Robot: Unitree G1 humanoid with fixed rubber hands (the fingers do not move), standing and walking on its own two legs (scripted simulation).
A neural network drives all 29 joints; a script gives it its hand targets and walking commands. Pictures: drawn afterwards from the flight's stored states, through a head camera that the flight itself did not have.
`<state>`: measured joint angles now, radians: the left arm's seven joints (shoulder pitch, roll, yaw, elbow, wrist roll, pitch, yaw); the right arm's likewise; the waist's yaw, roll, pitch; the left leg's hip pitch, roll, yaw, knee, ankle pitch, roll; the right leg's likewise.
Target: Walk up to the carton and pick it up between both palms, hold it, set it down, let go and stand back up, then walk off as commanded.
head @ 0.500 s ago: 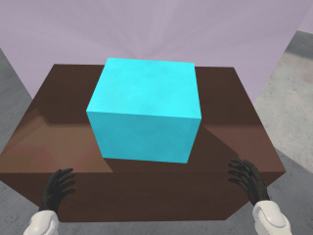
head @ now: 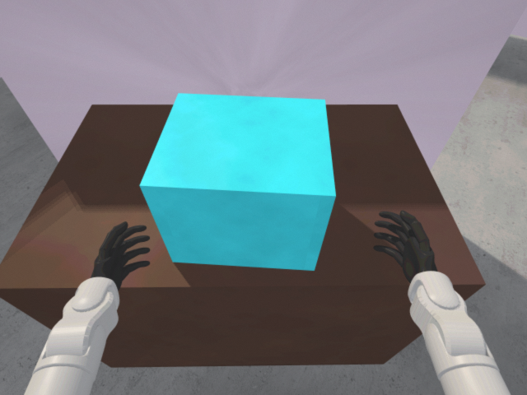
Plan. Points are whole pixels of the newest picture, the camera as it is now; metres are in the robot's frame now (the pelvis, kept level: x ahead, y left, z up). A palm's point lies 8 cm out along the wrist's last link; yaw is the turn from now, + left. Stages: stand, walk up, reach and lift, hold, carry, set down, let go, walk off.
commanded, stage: reach and lift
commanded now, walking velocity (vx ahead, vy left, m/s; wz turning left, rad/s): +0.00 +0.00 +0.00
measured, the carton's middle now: (246, 182) +0.49 +0.05 +0.01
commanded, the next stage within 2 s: none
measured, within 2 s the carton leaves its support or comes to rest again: neither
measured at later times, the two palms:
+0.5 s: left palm (111, 207) +0.35 +0.25 +0.10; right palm (400, 190) +0.38 -0.19 +0.11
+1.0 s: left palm (107, 165) +0.41 +0.26 +0.13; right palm (394, 151) +0.43 -0.18 +0.15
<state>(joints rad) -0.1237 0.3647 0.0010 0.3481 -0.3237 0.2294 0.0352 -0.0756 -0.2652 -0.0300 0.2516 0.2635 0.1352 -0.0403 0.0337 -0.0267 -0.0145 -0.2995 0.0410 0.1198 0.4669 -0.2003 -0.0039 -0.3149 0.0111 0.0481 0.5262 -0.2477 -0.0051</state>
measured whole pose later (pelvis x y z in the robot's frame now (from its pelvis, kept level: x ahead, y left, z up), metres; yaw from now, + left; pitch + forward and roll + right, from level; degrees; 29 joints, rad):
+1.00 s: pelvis +0.00 +0.00 +0.00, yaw +0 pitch +4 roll +1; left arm -0.76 0.42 0.05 0.63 -0.32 0.46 0.04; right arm -0.75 -0.33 -0.03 0.60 0.28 0.34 -0.05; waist 0.04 -0.04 0.00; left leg -0.32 0.04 0.12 0.45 -0.20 0.00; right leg -0.33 0.01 0.05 0.51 -0.24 -0.01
